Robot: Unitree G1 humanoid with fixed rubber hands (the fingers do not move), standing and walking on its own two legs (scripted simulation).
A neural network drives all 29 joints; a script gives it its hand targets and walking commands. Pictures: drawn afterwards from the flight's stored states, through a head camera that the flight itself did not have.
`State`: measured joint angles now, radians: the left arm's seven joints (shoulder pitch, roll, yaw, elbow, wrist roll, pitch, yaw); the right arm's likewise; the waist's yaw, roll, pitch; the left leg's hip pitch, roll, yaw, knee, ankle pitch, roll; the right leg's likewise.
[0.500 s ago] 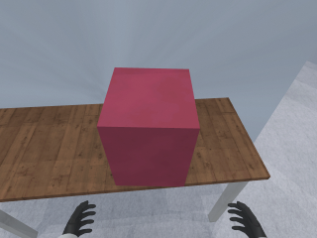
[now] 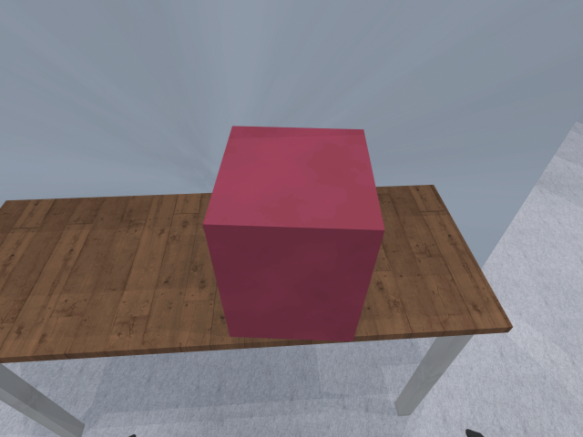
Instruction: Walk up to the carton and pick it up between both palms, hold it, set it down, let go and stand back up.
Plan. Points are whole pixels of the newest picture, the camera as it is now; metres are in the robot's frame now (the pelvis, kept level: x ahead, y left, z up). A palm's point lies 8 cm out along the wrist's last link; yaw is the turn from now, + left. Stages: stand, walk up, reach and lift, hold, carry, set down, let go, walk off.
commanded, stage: stand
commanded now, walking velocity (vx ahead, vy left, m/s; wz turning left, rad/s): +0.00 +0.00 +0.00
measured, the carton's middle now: (294, 236) +0.45 +0.00 +0.01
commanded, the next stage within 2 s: none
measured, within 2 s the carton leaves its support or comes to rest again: neither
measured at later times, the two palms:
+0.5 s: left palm out of the picture +0.00 +0.27 -0.12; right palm out of the picture +0.03 -0.25 -0.11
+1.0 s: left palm out of the picture +0.02 +0.25 -0.12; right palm out of the picture +0.03 -0.27 -0.12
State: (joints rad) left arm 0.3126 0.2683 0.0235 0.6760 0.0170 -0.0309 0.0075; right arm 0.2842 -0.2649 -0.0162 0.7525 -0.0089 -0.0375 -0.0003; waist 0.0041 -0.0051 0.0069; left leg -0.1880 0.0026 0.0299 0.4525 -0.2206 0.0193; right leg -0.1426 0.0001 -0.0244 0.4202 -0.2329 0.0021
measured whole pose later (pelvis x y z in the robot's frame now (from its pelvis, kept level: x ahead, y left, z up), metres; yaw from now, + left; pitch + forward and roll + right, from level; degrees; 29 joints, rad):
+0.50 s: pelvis -0.03 +0.01 +0.00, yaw +0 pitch -2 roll +0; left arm 0.41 0.28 0.00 0.77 0.02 -0.03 0.01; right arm 0.35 -0.27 0.00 0.77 -0.01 -0.02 0.00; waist 0.01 0.00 0.01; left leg -0.25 -0.02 0.02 0.48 -0.18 0.03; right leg -0.22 -0.02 -0.01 0.47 -0.21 0.02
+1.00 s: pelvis -0.01 -0.01 +0.00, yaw +1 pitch -2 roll +0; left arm 0.39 0.27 -0.01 0.79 0.01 -0.02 0.02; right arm 0.36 -0.26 0.01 0.81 -0.01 -0.01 -0.01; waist 0.00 -0.01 0.01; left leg -0.24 0.00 0.00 0.48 -0.21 0.01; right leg -0.20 0.00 -0.02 0.48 -0.24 -0.01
